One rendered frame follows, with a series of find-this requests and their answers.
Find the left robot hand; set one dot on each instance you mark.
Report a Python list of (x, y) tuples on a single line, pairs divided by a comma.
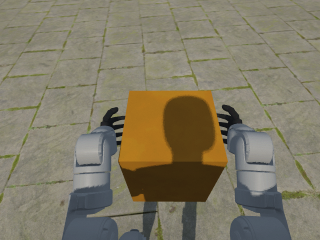
[(108, 121)]

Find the left robot forearm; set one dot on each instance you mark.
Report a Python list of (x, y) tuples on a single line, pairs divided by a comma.
[(91, 191)]

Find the robot right upper arm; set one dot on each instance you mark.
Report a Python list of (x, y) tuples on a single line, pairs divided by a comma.
[(257, 228)]

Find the carton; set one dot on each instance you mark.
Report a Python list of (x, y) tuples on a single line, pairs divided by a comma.
[(172, 148)]

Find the right robot forearm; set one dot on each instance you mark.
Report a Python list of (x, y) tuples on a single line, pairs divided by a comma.
[(255, 164)]

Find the right robot hand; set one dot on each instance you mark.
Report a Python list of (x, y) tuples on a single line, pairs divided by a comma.
[(232, 119)]

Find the robot left upper arm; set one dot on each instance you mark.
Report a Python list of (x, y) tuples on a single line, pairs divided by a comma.
[(92, 228)]

